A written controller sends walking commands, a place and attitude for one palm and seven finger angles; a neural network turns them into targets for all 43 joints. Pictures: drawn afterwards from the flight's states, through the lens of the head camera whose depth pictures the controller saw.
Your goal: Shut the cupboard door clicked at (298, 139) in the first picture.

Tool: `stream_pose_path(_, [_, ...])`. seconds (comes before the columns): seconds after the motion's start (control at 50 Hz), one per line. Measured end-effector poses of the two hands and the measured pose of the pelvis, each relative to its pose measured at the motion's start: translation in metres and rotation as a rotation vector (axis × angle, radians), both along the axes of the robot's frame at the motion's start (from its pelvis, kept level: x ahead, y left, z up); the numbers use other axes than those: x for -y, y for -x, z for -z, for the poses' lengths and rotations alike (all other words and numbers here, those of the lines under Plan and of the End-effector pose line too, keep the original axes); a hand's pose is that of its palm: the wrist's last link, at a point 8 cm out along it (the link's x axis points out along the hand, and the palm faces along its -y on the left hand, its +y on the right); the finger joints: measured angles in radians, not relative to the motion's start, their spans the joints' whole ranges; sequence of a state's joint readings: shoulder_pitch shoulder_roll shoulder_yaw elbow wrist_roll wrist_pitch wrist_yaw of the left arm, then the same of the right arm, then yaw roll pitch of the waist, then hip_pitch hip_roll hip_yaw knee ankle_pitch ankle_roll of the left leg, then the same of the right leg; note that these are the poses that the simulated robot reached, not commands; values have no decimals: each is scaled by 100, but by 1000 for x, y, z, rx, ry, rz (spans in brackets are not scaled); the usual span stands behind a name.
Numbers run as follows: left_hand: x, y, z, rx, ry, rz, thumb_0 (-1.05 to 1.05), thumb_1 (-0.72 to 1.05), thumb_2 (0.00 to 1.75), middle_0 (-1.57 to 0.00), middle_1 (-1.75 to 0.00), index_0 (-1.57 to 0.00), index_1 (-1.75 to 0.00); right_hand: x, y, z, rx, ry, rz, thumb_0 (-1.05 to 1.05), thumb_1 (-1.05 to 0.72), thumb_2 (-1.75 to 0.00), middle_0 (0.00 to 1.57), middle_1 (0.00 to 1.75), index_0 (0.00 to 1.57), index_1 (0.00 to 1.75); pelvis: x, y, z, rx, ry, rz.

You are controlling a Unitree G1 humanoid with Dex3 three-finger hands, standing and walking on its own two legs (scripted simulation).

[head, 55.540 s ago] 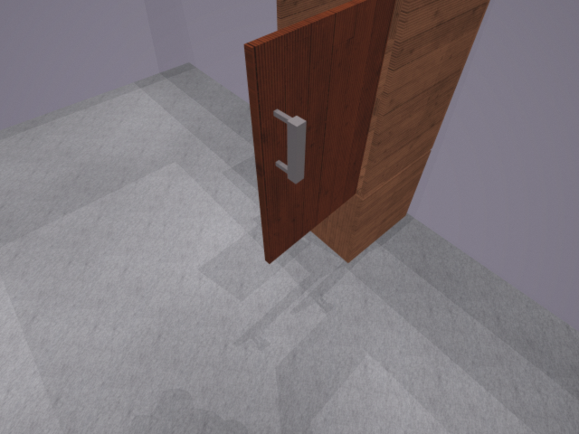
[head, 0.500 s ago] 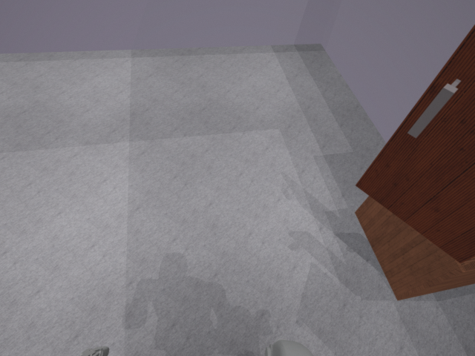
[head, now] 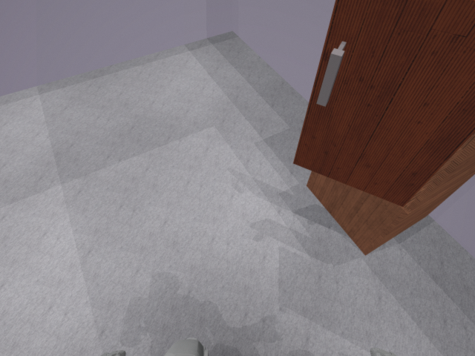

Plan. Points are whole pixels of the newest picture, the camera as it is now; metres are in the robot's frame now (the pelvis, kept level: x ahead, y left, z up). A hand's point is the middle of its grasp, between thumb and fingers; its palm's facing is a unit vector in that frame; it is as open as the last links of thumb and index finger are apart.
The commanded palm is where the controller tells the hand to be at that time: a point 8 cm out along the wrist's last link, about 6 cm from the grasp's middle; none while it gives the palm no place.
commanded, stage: turn to face it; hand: left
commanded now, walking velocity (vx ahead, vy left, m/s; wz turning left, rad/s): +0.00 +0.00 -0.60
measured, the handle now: (332, 74) +0.72 -0.17 +0.05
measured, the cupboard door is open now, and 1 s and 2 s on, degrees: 33 33 33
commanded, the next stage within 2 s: take the last steps up to it in 0.58 s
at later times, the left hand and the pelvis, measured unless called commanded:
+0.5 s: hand (160, 320) +0.19 +0.17 -0.16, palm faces -0.28 -0.92 -0.27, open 7.4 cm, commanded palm none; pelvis +0.02 +0.00 -0.02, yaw -17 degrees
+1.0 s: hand (175, 319) +0.20 +0.15 -0.18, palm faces -0.38 -0.91 -0.15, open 7.4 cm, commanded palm none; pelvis +0.08 -0.01 +0.00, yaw -25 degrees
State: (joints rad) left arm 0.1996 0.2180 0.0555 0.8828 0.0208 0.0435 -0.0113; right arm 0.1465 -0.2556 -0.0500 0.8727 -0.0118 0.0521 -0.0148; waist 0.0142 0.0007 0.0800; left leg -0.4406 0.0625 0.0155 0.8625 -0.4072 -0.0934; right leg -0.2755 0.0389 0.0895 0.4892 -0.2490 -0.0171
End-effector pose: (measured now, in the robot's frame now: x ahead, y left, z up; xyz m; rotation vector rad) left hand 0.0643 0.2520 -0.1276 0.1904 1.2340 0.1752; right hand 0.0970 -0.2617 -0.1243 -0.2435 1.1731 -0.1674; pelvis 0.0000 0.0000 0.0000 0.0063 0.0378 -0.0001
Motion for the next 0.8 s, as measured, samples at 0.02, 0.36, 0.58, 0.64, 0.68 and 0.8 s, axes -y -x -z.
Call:
stream_pose_path(0.02, [-3, -1, 3, -6, 6, 5, 1, 90, 90, -20, -30, -20, -30, -4, -2, -2, 13, 4, 7, 1, -91, -90, 20, 29, 20, 30, -4, -2, 1, 0, 2, 13])
stream_pose_path(0.36, [-17, -91, 3, 8, 17, 212, 1, 91, 90, -20, -30, -20, -30, -32, 74, -7, -51, 6, 215, 1, -90, -90, 20, 30, 20, 30, -23, -18, -3, 15, 46, 227])
stream_pose_path(0.58, [53, -131, -11, 92, -32, 372, 1, 91, 90, -20, -30, -20, -30, 3, 140, 32, -170, -64, 410, 1, -91, -90, 20, 29, 20, 30, 8, -22, 8, 24, 13, 316])
stream_pose_path(0.64, [61, -126, -13, 67, -25, 380, 0, 91, 90, -20, -30, -20, -30, 5, 135, 24, -149, -70, 422, 1, -91, -90, 20, 29, 20, 30, 11, -25, 1, 19, 3, 335])
stream_pose_path(0.68, [65, -124, -11, 51, -13, 386, 1, 91, 90, -20, -30, -20, -30, 5, 130, 18, -131, -70, 427, 1, -91, -90, 20, 29, 20, 30, 13, -26, -1, 17, -1, 345])
stream_pose_path(0.8, [63, -119, 4, 9, 38, 375, 1, 91, 90, -20, -30, -20, -30, -4, 108, 7, -86, -49, 421, 1, -91, -90, 20, 29, 20, 30, 9, -39, -1, 17, 12, 371])
